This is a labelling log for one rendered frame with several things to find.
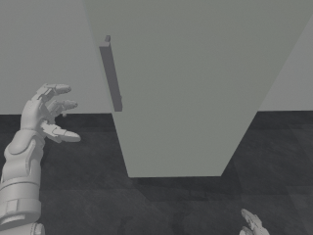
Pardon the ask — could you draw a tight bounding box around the robot left hand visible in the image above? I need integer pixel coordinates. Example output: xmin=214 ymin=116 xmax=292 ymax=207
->
xmin=20 ymin=83 xmax=81 ymax=143

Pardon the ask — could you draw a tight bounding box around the handle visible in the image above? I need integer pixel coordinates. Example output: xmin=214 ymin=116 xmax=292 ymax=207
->
xmin=99 ymin=35 xmax=123 ymax=112

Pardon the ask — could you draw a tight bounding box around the left robot upper arm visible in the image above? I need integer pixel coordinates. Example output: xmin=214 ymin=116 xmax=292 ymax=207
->
xmin=0 ymin=222 xmax=45 ymax=235

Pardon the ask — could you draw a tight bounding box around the fridge door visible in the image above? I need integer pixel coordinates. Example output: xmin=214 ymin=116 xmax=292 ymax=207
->
xmin=84 ymin=0 xmax=313 ymax=178

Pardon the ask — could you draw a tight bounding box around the left robot forearm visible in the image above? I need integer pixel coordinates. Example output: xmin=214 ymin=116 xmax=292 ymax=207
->
xmin=0 ymin=129 xmax=46 ymax=231

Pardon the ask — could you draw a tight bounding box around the robot right hand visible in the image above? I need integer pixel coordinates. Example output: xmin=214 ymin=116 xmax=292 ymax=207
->
xmin=239 ymin=209 xmax=270 ymax=235

